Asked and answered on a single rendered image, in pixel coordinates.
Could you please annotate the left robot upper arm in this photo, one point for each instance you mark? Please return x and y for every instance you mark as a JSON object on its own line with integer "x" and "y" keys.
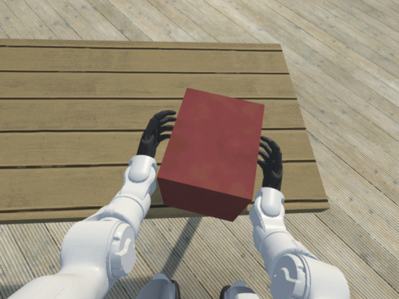
{"x": 95, "y": 254}

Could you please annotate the right robot shin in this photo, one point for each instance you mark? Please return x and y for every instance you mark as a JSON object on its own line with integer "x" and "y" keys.
{"x": 238, "y": 284}

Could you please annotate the table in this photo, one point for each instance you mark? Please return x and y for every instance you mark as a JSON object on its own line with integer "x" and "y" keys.
{"x": 72, "y": 114}

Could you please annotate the robot shin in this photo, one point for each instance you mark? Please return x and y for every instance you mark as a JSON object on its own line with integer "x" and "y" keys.
{"x": 238, "y": 284}
{"x": 160, "y": 276}

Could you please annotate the left robot hand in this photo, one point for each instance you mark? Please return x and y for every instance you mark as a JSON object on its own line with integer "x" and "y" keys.
{"x": 151, "y": 137}

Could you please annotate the left robot forearm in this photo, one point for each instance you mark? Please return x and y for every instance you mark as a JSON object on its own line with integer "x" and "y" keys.
{"x": 132, "y": 202}

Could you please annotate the right robot forearm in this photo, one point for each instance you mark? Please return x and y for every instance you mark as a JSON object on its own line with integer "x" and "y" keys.
{"x": 271, "y": 238}

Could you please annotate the right robot hand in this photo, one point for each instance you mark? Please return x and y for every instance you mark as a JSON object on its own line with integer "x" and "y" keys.
{"x": 272, "y": 169}

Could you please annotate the left robot shin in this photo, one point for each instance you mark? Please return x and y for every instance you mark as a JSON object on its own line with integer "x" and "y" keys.
{"x": 160, "y": 276}

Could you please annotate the carton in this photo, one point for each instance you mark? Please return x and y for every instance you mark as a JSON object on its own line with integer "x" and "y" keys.
{"x": 209, "y": 166}

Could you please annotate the right robot upper arm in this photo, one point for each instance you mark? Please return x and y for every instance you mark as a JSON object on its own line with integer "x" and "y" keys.
{"x": 297, "y": 276}

